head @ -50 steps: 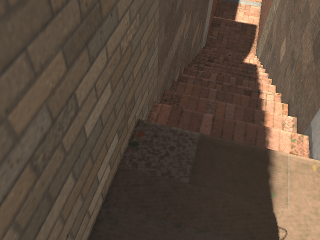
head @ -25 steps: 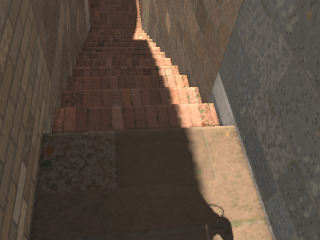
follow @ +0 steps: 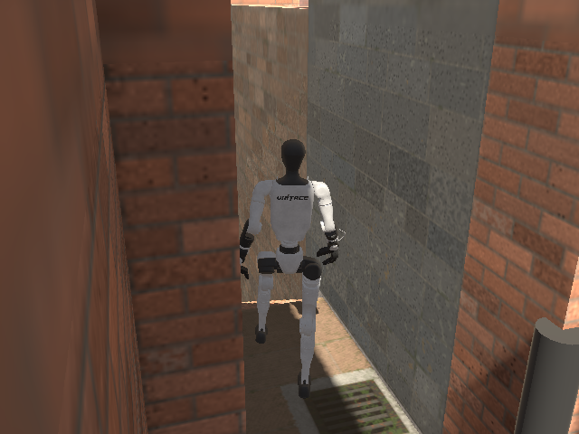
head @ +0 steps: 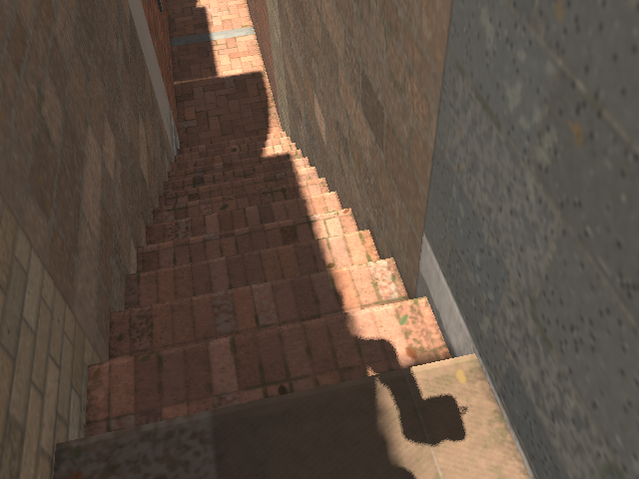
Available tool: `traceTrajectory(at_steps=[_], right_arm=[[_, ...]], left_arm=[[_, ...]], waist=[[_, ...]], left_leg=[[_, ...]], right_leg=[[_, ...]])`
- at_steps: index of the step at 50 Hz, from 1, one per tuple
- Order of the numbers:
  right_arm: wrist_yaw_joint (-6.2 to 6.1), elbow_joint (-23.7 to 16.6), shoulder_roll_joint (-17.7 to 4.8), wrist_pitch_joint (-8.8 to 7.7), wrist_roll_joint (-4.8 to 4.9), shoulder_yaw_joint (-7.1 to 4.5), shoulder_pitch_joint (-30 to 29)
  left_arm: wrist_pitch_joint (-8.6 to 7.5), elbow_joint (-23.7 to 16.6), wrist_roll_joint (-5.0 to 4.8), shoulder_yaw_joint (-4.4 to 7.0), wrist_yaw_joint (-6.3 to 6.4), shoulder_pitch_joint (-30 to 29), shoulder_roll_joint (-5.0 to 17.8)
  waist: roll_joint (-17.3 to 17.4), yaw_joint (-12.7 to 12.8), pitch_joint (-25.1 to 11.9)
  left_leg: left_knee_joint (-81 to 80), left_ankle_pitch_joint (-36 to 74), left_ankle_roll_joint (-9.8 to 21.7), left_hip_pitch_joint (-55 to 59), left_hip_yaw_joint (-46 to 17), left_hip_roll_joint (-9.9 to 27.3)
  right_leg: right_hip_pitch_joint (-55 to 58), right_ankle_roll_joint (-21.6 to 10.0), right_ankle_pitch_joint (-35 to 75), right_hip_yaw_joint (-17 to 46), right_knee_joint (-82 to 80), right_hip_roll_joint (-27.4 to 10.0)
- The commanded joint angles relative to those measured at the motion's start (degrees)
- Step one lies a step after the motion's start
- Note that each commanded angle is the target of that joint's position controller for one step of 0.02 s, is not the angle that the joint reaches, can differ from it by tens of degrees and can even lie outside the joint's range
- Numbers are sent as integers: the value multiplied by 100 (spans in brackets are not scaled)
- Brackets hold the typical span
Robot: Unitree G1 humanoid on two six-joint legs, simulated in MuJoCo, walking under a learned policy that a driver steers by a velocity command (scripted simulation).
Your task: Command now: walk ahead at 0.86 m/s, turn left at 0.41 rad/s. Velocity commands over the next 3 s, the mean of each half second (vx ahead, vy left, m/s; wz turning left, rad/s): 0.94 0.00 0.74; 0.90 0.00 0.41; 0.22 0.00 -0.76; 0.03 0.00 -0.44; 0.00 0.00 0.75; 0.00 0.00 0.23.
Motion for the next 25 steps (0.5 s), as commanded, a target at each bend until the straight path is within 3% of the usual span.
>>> traceTrajectory(at_steps=[1,2,4,5,7,8,9,10,11,12,13,14,15,16,17,18,19,20,21,22,23,24,25], right_arm=[[96,-670,-330,-63,19,-62,-1321],[165,-684,-287,-59,-19,-39,-1365],[311,-728,-213,-32,-56,20,-1576],[323,-780,-208,-1,-39,38,-1609],[332,-833,-204,85,-50,76,-1436],[290,-803,-371,120,-6,15,-970],[269,-592,-649,125,4,-78,-36],[201,-221,-872,132,10,-221,1362],[63,-20,-1208,93,29,-426,2400],[-98,-155,-1581,170,11,-547,1638],[-188,-450,-1960,235,-12,-656,1547],[-307,-447,-1565,230,63,-588,1570],[-374,-276,-1288,234,-48,-515,1606],[-386,-209,-1069,136,-68,-428,1589],[-348,-251,-984,39,-31,-355,1472],[-276,-204,-935,-78,-24,-305,1501],[-271,-123,-951,-196,80,-288,1520],[-286,-145,-890,-240,124,-277,1647],[-324,-104,-881,-249,144,-261,1766],[-350,-57,-834,-233,186,-245,1933],[-337,-12,-765,-216,279,-209,2162],[-314,43,-823,-209,345,-238,2122],[-298,97,-828,-164,280,-234,2177]], left_arm=[[-179,-4,14,90,70,355,546],[-201,69,8,52,58,394,521],[-200,190,-3,37,140,487,610],[-170,232,37,-26,196,433,540],[-73,243,69,-17,338,231,799],[-4,178,102,18,400,32,998],[105,30,134,88,466,-215,1200],[202,-155,170,153,476,-642,1418],[175,-414,31,258,407,-1148,1621],[22,-667,123,-55,230,-1028,459],[-91,-1113,-64,-130,195,-847,572],[-220,-1110,47,-140,212,-1230,787],[-284,-1109,3,-202,235,-1242,792],[-208,-1085,93,-231,273,-1331,742],[-36,-1067,209,-326,287,-1194,547],[157,-1128,277,-377,290,-1238,412],[302,-1333,299,-385,334,-1513,448],[316,-1461,386,-414,303,-1790,474],[348,-1570,380,-438,248,-2128,448],[365,-1699,296,-455,166,-2437,417],[341,-1749,272,-481,139,-2925,466],[373,-1610,266,-512,107,-2768,382],[356,-1362,166,-459,69,-2253,364]], waist=[[-621,83,1124],[-799,57,1110],[-714,66,1094],[-782,7,1114],[-950,-251,752],[-1341,-631,351],[-1393,-1085,-138],[-1362,-1735,-667],[-985,-2357,-1073],[759,-1321,-1042],[827,-1127,-2133],[-549,-1140,-1773],[-793,-901,-677],[-1193,-660,-157],[-1383,-358,43],[-1122,-156,255],[-1043,-73,498],[-1076,-140,681],[-708,-234,783],[-118,-438,661],[-186,-726,683],[76,-731,513],[378,-742,-45]], left_leg=[[-207,731,140,-462,374,-189],[-154,756,207,-350,594,-236],[-487,792,380,-91,980,-285],[-533,562,481,-6,1222,-354],[-777,57,706,757,1612,-770],[-615,-565,804,1352,1573,-1012],[-567,-1061,951,2288,1500,-1199],[-489,-1551,1132,3841,1169,-1298],[-1195,-1559,1491,5286,470,-1043],[-1811,-1973,1769,6545,-1906,209],[-2571,-2529,2740,7272,-4493,1108],[-2992,-2513,2276,6696,-4460,934],[-3386,-2376,1982,5703,-4220,722],[-3420,-1980,1743,4970,-3697,585],[-3387,-1538,1586,4179,-3400,419],[-3343,-1124,1510,3422,-3178,254],[-3243,-405,1387,2895,-2890,92],[-3453,-314,1258,2424,-2529,-183],[-3428,398,1087,2267,-2168,-468],[-3322,1322,1069,2544,-1998,-560],[-3434,1808,895,2465,-1854,-740],[-3419,2574,660,2157,-1465,-1009],[-3175,3190,518,2267,-1455,-1019]], right_leg=[[-516,-165,1204,-43,-899,-1416],[-405,-71,1961,-283,-806,-1395],[-113,76,3035,-682,-684,-1455],[93,183,4009,-843,-453,-1455],[297,438,6666,-1185,320,-1593],[350,514,7996,-1196,1253,-1733],[106,536,8822,-1168,2524,-1829],[-751,452,9054,-935,4323,-1939],[-1859,305,7379,-879,6871,-1480],[-4325,329,-399,-615,8952,-285],[-5386,268,-836,656,10154,-8],[-5374,119,-2,1118,9305,-475],[-5499,157,-230,952,8933,-510],[-5469,164,-393,933,8477,-727],[-5120,199,-516,1002,8173,-860],[-4916,265,-729,928,7874,-925],[-4815,394,-809,839,7336,-994],[-4583,529,-606,668,6597,-961],[-4439,581,26,427,6010,-858],[-4455,579,645,300,5450,-764],[-4104,565,1443,236,4686,-662],[-3241,466,2285,-25,4232,-390],[-2402,322,3169,-133,4785,-163]])
Next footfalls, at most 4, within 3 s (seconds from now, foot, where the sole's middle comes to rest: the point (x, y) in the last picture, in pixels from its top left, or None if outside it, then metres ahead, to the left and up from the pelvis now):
0.22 left None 0.39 0.10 -0.78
0.72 right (324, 383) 0.82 0.13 -0.95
1.16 right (287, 318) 1.04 0.26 -0.98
1.32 left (208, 295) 1.22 0.56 -1.13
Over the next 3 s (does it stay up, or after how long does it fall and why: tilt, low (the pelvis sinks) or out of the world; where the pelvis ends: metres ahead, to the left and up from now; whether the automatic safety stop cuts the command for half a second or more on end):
stays up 1.70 0.53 -0.73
